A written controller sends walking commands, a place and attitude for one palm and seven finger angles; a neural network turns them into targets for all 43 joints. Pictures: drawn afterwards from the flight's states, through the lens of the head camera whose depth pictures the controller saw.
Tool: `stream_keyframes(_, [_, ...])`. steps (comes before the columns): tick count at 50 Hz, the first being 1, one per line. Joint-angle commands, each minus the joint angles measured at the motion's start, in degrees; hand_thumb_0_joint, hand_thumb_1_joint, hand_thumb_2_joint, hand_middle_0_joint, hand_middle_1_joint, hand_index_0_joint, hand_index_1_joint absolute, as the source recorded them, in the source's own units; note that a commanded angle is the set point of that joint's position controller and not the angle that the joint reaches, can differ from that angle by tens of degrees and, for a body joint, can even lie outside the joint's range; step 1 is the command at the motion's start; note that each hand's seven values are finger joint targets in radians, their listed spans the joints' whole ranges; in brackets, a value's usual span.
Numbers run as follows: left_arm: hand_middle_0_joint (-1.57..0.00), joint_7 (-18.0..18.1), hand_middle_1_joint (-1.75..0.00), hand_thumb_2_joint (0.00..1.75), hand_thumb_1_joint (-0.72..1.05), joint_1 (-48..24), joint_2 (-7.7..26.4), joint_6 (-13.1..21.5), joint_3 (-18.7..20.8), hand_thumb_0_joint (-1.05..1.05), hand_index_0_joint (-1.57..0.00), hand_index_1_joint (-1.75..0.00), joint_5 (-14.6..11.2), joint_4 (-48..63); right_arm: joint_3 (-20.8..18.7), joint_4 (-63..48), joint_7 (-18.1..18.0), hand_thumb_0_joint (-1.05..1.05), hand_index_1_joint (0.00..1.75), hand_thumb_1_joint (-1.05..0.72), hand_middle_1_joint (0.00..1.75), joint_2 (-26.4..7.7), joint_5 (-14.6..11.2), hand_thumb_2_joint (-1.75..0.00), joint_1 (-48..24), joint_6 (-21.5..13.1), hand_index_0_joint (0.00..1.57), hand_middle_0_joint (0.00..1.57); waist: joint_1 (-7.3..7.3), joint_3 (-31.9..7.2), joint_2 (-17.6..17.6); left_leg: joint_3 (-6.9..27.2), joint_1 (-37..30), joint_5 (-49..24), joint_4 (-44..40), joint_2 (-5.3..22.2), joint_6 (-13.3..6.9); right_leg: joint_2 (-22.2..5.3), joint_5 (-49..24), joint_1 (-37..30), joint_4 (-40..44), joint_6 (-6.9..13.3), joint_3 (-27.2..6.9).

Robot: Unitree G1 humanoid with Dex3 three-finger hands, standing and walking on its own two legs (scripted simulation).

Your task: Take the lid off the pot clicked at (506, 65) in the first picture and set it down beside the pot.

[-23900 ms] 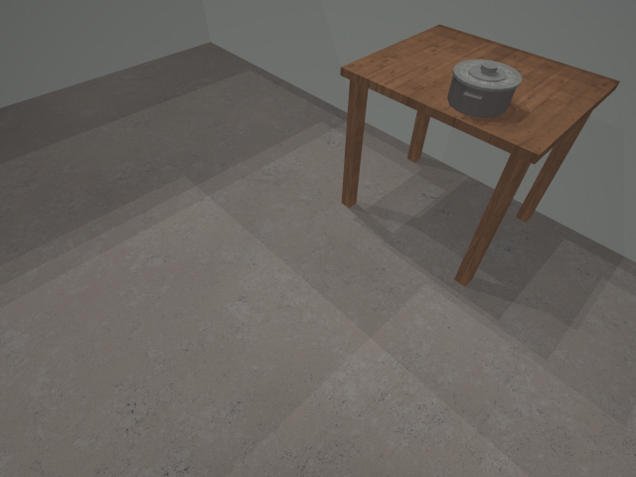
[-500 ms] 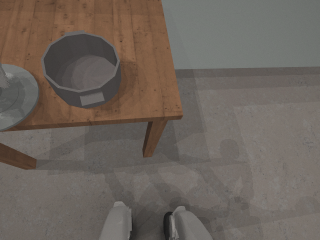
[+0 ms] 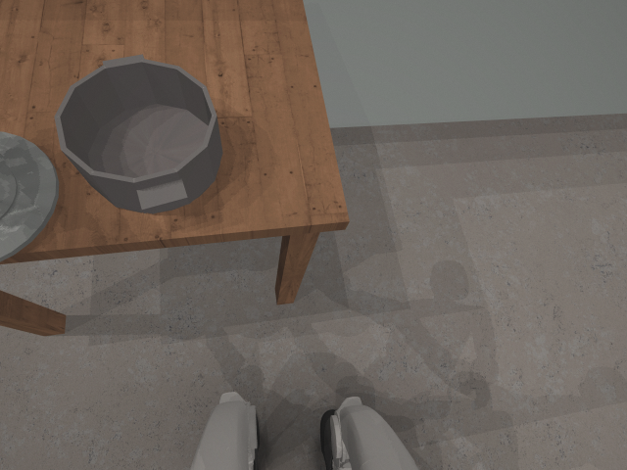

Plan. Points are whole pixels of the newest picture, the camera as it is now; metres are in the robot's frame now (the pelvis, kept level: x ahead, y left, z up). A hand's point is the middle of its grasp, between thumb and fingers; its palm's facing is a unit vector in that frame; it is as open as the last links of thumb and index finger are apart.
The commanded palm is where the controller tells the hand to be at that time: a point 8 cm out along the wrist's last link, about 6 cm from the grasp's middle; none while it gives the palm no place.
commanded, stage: open the fingers wide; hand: left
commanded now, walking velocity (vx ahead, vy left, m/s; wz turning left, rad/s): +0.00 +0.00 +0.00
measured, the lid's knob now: out of the picture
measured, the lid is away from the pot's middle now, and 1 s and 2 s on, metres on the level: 0.22 0.22 0.22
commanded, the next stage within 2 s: raise the empty hand in 0.20 s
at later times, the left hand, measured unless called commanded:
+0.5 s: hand out of the picture +0.46 +0.40 +0.04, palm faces -0.48 -0.15 -0.87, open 10.7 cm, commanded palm +0.52 +0.38 +0.10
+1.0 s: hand out of the picture +0.46 +0.40 +0.10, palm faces -0.45 -0.17 -0.88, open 10.7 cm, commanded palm +0.50 +0.39 +0.15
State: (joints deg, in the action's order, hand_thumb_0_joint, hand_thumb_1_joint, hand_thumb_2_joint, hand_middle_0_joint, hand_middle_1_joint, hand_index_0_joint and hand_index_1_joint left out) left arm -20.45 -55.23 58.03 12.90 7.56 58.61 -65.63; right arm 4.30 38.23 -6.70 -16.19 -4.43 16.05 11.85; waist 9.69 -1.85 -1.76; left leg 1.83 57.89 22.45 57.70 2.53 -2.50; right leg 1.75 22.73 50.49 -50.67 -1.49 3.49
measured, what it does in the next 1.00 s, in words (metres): stands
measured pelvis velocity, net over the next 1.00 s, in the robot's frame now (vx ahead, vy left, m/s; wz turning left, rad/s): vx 0.01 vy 0.01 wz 0.01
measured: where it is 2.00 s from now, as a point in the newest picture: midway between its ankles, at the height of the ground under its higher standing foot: (292, 467)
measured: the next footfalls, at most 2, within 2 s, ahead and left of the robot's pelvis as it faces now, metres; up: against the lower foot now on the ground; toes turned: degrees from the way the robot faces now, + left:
none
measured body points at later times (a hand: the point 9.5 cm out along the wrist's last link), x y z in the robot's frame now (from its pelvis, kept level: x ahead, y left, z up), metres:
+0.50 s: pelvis +0.00 +0.01 +0.00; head +0.17 +0.05 +0.42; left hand +0.49 +0.40 +0.09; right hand +0.02 -0.28 -0.10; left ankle +0.04 +0.09 -0.67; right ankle +0.01 -0.15 -0.67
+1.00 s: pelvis +0.01 +0.01 +0.02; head +0.14 +0.04 +0.45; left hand +0.48 +0.41 +0.15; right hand +0.03 -0.27 -0.09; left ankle +0.04 +0.09 -0.67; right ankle +0.01 -0.15 -0.67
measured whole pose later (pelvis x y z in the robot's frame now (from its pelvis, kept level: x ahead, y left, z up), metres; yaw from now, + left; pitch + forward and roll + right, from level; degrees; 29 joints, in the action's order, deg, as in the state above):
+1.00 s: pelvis +0.01 +0.01 +0.02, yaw +1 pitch +19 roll -5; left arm -22.7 -55.9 57.7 11.9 6.5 57.6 -64.6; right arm 3.2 38.4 -5.8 -16.3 -5.2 17.6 13.4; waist 8.5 -2.7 -2.0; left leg 1.0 48.7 21.0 50.6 1.7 -3.2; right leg 1.2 20.3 40.9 -42.3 -2.0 2.6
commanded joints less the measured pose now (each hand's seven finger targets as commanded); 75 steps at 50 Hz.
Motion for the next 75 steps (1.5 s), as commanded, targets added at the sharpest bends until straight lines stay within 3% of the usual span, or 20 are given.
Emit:
stream_keyframes(1, [-0.23,2.5,-1.08,0.08,0.26,-18.4,22.6,0.8,5.1,0.0,-0.23,-1.08,-0.2,10.1,-4.3,-1.8,-0.9,0.0,0.3,-0.9,0.3,-12.1,0.9,-0.9,10.2,0.2,0.2,0.2,-0.95,-31.3,-13.5,3.5,-35.5,-28.7,-3.8,-2.1,-0.4,4.1,-11.9,0.0,4.9,3.1,0.9])
stream_keyframes(4, [-0.23,2.5,-1.08,0.08,0.26,-18.1,21.4,0.4,3.9,0.0,-0.23,-1.08,0.0,8.5,-4.3,-2.1,-0.6,0.0,0.3,-0.9,0.3,-12.1,0.8,-0.9,9.9,0.5,0.2,0.2,-0.13,-29.0,-11.3,3.1,-32.5,-23.9,-4.0,-2.2,-0.7,4.1,-10.6,0.0,5.1,3.0,0.7])
stream_keyframes(10, [-0.24,2.3,-1.07,0.08,0.26,-21.4,22.0,1.1,5.1,0.0,-0.24,-1.07,-0.8,14.0,-5.1,-1.6,-0.6,0.0,0.3,-0.9,0.3,-12.2,1.1,-0.9,10.9,1.0,0.2,0.2,-0.47,-34.1,-16.3,4.5,-40.1,-32.3,-4.0,-1.5,0.1,4.2,-11.5,1.7,5.2,3.2,1.1])
stream_keyframes(14, [-0.24,2.2,-1.07,0.08,0.26,-19.5,21.6,0.6,4.1,0.0,-0.24,-1.07,-0.8,8.6,-4.4,-1.8,-0.8,0.0,0.3,-0.9,0.3,-12.3,0.8,-0.9,10.3,0.9,0.2,0.2,0.53,-28.9,-10.4,3.7,-33.2,-23.1,-4.3,-2.1,-0.9,4.1,-9.5,0.8,5.4,2.9,0.8])
stream_keyframes(20, [-0.24,2.7,-1.07,0.08,0.26,-23.5,23.6,1.3,5.5,0.0,-0.24,-1.07,-0.5,16.3,-5.1,-1.0,-0.9,0.0,0.3,-0.9,0.3,-12.2,1.2,-0.9,10.9,0.9,0.2,0.2,-0.91,-35.7,-19.7,5.4,-43.8,-33.4,-5.0,-1.1,0.9,4.2,-10.3,2.2,6.0,3.4,1.4])
stream_keyframes(24, [-0.24,2.2,-1.07,0.08,0.26,-21.9,22.1,-0.3,4.7,0.0,-0.24,-1.07,-1.3,10.5,-4.8,-1.0,-0.8,0.0,0.3,-0.9,0.3,-12.2,0.9,-0.9,10.8,1.0,0.2,0.2,0.08,-31.8,-13.1,4.5,-39.3,-28.8,-5.7,-1.6,-0.2,4.2,-10.9,-0.6,7.3,2.9,1.2])
stream_keyframes(30, [-0.24,1.5,-1.07,0.08,0.26,-22.9,19.7,-1.1,2.2,0.0,-0.24,-1.07,-0.9,13.0,-5.0,-1.2,-0.5,0.0,0.3,-0.9,0.3,-12.0,0.7,-0.9,10.7,1.1,0.2,0.2,-0.85,-31.6,-17.4,4.8,-43.8,-32.2,-7.6,-1.3,0.8,4.4,-10.6,-0.5,8.6,3.3,1.6])
stream_keyframes(32, [-0.24,0.9,-1.07,0.08,0.26,-22.1,20.6,-1.0,3.2,0.0,-0.24,-1.07,-1.2,13.0,-5.2,-1.3,-0.3,0.0,0.3,-0.9,0.3,-12.1,0.7,-0.9,10.9,1.3,0.2,0.2,-1.04,-32.7,-16.1,4.6,-45.2,-34.7,-7.5,-1.4,0.9,4.5,-11.9,-1.9,9.5,3.1,1.4])
stream_keyframes(36, [-0.24,-0.2,-1.07,0.08,0.26,-22.9,16.8,-1.5,-0.1,0.0,-0.24,-1.07,-2.2,9.5,-4.9,-1.1,-0.4,0.0,0.3,-0.9,0.3,-12.2,0.1,-0.9,10.3,1.3,0.2,0.2,0.4,-26.6,-12.1,4.3,-40.9,-27.4,-9.4,-1.7,0.2,4.3,-9.8,-2.0,10.8,2.8,1.4])
stream_keyframes(39, [-0.24,0.1,-1.07,0.08,0.26,-22.1,21.5,-1.2,3.0,0.0,-0.24,-1.07,-1.6,9.3,-4.7,-1.7,-0.5,0.0,0.3,-0.9,0.3,-12.3,-0.1,-0.9,10.4,1.1,0.2,0.2,-0.52,-27.0,-10.6,3.4,-38.6,-23.7,-10.1,-2.2,-0.5,4.2,-10.2,-5.6,11.1,3.0,1.0])
stream_keyframes(41, [-0.24,0.5,-1.07,0.08,0.26,-23.2,22.8,-0.6,4.3,0.0,-0.24,-1.07,-1.5,12.0,-4.9,-1.6,-0.6,0.0,0.3,-0.9,0.3,-12.1,0.0,-0.9,10.6,1.1,0.2,0.2,-1.34,-30.8,-13.1,3.4,-41.9,-28.9,-10.0,-2.1,-0.1,4.1,-12.2,-6.8,11.0,3.0,0.9])
stream_keyframes(46, [-0.24,-0.1,-1.07,0.08,0.26,-22.8,21.1,-0.6,3.7,0.0,-0.24,-1.07,-1.8,13.4,-5.5,-1.5,-0.2,0.0,0.3,-0.9,0.3,-12.1,0.1,-0.9,10.4,1.1,0.2,0.2,-1.78,-30.9,-15.6,3.9,-46.4,-34.1,-10.7,-1.6,0.9,4.3,-12.6,-6.2,12.3,3.1,1.2])
stream_keyframes(49, [-0.24,-0.7,-1.07,0.08,0.26,-21.1,20.7,-1.4,3.4,0.0,-0.24,-1.07,-2.4,10.0,-5.3,-1.7,-0.1,0.0,0.3,-0.9,0.3,-12.2,-0.3,-0.9,10.0,1.1,0.2,0.2,-1.14,-27.5,-9.7,2.7,-41.2,-28.6,-11.5,-2.3,-0.3,4.2,-13.4,-9.1,13.0,2.8,0.8])
stream_keyframes(53, [-0.24,-1.1,-1.07,0.08,0.26,-22.7,17.7,-1.9,0.6,0.0,-0.24,-1.07,-2.3,10.6,-5.6,-1.5,0.0,0.0,0.3,-0.9,0.3,-12.1,-0.5,-0.9,9.8,1.0,0.2,0.2,-0.96,-25.9,-12.2,3.1,-43.8,-28.0,-12.8,-2.1,0.0,4.1,-11.5,-7.6,14.4,3.0,1.0])
stream_keyframes(56, [-0.24,-1.3,-1.07,0.08,0.26,-24.3,19.8,-1.9,2.2,0.0,-0.24,-1.07,-2.8,13.4,-5.8,-1.4,-0.1,0.0,0.3,-0.9,0.3,-12.3,-0.4,-0.9,9.6,0.8,0.2,0.2,-1.83,-28.6,-13.6,3.1,-46.2,-30.5,-13.3,-2.0,0.1,4.0,-12.6,-9.7,14.8,3.0,0.9])
stream_keyframes(59, [-0.24,-1.9,-1.07,0.08,0.26,-24.7,19.1,-2.7,1.4,0.0,-0.24,-1.07,-3.3,10.9,-5.6,-1.2,-0.3,0.0,0.3,-0.9,0.3,-12.4,-0.8,-0.9,9.1,0.6,0.2,0.2,-0.87,-25.3,-8.8,2.4,-42.0,-24.5,-14.4,-2.4,-0.7,3.7,-12.4,-11.6,15.9,2.7,0.6])
stream_keyframes(61, [-0.24,-1.8,-1.07,0.08,0.26,-25.9,20.0,-2.7,1.6,0.0,-0.24,-1.07,-2.9,12.8,-5.6,-1.1,-0.4,0.0,0.3,-0.9,0.3,-12.4,-0.7,-0.9,9.1,0.3,0.2,0.2,-1.68,-27.1,-11.2,2.3,-44.0,-26.7,-14.7,-2.2,-0.5,3.8,-12.8,-12.0,15.6,2.9,0.8])
stream_keyframes(66, [-0.24,-2.6,-1.07,0.08,0.26,-25.3,18.5,-3.7,-0.4,0.0,-0.24,-1.07,-2.4,8.7,-5.2,-1.2,-0.5,0.0,0.3,-0.9,0.3,-12.3,-1.1,-0.9,8.4,-0.3,0.2,0.2,-1.24,-22.7,-9.5,1.7,-41.6,-22.4,-15.5,-2.5,-0.7,3.8,-11.3,-12.1,16.5,2.8,0.7])
stream_keyframes(69, [-0.24,-2.9,-1.07,0.08,0.26,-28.2,20.4,-4.2,0.2,0.0,-0.24,-1.07,-2.5,11.5,-5.2,-1.3,-0.6,0.0,0.3,-0.9,0.3,-12.3,-1.2,-0.9,8.3,-0.5,0.2,0.2,-1.51,-25.6,-10.8,1.3,-42.1,-22.0,-16.0,-2.6,-0.9,3.6,-12.7,-14.6,17.0,2.8,0.4])
stream_keyframes(75, [-0.24,-3.8,-1.07,0.08,0.26,-28.3,21.5,-4.4,2.0,0.0,-0.24,-1.07,-2.8,14.1,-5.4,-1.4,-0.4,0.0,0.3,-0.9,0.3,-12.1,-1.1,-0.9,8.7,-1.0,0.2,0.2,-2.76,-30.1,-13.2,1.7,-48.3,-35.5,-14.9,-2.2,-0.5,4.1,-17.5,-15.7,16.8,2.7,0.9])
